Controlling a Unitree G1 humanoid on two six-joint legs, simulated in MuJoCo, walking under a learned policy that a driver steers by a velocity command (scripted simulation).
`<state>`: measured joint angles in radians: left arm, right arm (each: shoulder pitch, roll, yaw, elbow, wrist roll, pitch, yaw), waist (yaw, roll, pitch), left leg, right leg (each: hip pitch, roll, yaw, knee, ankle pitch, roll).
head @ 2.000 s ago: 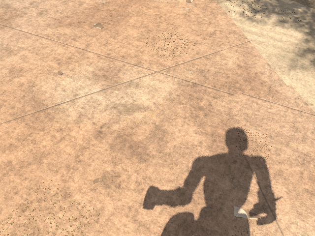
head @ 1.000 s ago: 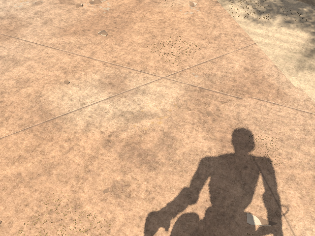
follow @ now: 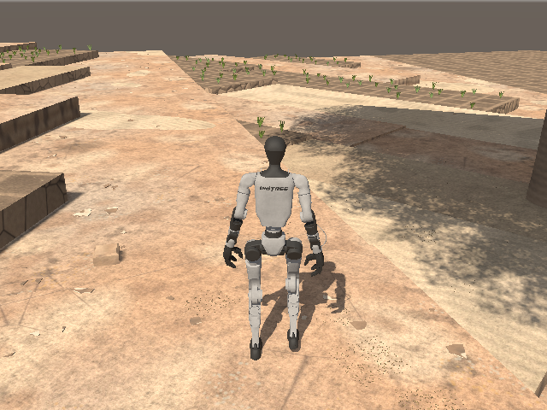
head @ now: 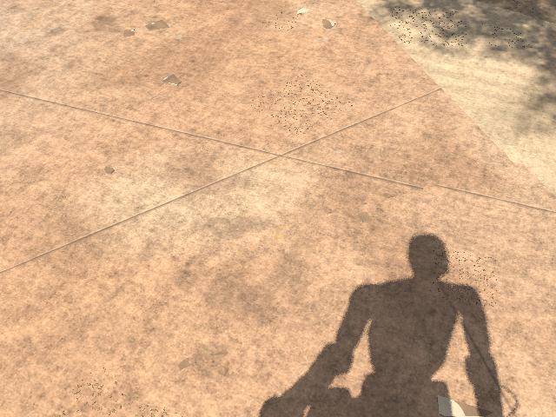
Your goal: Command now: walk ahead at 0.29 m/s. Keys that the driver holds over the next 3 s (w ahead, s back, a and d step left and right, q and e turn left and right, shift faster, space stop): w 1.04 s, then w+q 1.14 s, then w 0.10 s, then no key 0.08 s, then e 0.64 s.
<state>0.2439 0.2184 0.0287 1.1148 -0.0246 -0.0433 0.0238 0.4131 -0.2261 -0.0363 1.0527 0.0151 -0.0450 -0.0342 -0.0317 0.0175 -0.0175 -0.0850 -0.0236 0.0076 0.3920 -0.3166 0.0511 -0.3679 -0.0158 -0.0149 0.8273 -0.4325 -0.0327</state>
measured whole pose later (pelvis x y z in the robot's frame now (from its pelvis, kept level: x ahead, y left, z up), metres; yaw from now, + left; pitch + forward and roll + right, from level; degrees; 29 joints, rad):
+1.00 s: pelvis +0.51 -0.01 +0.01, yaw +0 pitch +1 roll +2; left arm 0.09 0.26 0.06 0.89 -0.01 -0.09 0.01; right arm 0.36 -0.24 -0.05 0.99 0.01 -0.10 0.01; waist -0.07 -0.04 0.01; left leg -0.02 -0.08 0.06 0.19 -0.19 0.06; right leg -0.68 -0.14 0.04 0.69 0.06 -0.01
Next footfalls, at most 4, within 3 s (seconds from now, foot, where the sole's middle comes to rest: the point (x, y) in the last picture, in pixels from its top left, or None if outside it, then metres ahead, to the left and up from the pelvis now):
0.12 right None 0.10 -0.14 -0.78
0.62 left None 0.49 0.07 -0.78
1.16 right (348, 321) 0.80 -0.17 -0.78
1.72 left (241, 256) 1.04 0.13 -0.78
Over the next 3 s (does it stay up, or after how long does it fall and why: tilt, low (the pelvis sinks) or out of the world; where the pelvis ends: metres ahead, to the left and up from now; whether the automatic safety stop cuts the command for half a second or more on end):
stays up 1.36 0.20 -0.04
